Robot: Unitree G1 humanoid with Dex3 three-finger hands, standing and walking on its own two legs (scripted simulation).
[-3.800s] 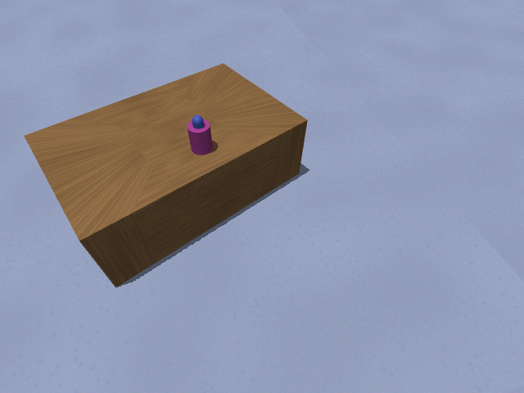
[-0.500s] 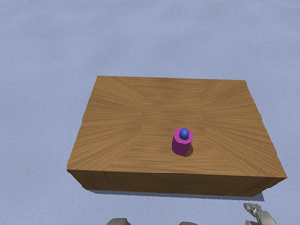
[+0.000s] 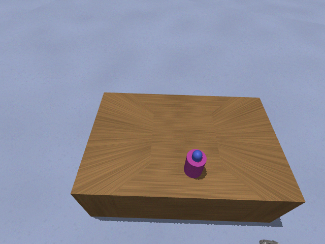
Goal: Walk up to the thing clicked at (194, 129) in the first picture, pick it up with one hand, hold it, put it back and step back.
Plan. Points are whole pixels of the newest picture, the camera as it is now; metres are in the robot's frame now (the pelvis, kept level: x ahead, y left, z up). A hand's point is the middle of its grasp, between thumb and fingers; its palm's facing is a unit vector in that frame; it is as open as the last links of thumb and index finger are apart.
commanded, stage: walk up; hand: right
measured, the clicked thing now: (195, 161) +0.50 -0.16 -0.34
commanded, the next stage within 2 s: stand in 0.88 s
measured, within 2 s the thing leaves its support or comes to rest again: neither
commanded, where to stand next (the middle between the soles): +0.06 +0.00 m, yaw -3 degrees
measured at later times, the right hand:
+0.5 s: hand out of the picture +0.08 -0.25 -0.15, palm faces +0.02 +0.94 -0.33, open 7.4 cm
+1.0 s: hand out of the picture +0.11 -0.25 -0.15, palm faces +0.01 +0.94 -0.33, open 7.4 cm
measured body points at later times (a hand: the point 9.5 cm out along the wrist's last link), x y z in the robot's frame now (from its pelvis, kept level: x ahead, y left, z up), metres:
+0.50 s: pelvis +0.01 +0.00 +0.00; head +0.02 +0.00 +0.45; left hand +0.10 +0.31 -0.12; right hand +0.08 -0.30 -0.13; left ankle +0.03 +0.12 -0.74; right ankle -0.01 -0.14 -0.74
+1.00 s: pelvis +0.02 +0.00 +0.01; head +0.03 +0.01 +0.46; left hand +0.11 +0.31 -0.13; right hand +0.11 -0.30 -0.12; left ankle +0.03 +0.12 -0.74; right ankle -0.01 -0.14 -0.74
